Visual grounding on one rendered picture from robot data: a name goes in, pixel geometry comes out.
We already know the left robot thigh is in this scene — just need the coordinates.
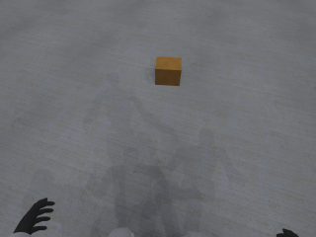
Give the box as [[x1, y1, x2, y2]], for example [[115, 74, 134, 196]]
[[108, 227, 134, 237]]

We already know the robot left hand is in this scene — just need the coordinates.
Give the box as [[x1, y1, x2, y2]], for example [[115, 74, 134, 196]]
[[13, 197, 55, 235]]

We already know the carton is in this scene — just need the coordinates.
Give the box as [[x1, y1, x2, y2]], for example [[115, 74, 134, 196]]
[[155, 56, 182, 86]]

